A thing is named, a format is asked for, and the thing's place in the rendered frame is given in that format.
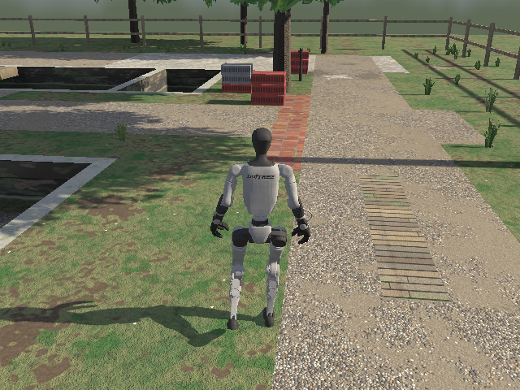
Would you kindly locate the right robot hand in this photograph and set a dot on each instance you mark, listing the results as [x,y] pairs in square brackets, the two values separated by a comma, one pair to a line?
[300,232]

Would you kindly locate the right robot upper arm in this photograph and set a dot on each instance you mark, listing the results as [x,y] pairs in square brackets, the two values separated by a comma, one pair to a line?
[290,184]

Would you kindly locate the left robot forearm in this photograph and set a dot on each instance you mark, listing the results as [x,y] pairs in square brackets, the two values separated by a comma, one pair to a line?
[219,212]

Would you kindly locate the right robot forearm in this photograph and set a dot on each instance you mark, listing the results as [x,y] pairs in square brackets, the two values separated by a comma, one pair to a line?
[300,216]

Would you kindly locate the robot left foot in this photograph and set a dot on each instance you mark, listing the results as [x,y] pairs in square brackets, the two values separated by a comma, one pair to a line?
[232,324]

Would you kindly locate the left robot hand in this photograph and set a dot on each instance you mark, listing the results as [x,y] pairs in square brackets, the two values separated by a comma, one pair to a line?
[221,226]

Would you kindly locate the left robot upper arm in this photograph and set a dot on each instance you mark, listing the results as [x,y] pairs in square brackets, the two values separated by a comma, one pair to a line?
[230,183]

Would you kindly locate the left robot shin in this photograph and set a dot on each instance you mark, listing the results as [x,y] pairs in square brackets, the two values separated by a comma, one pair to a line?
[234,293]

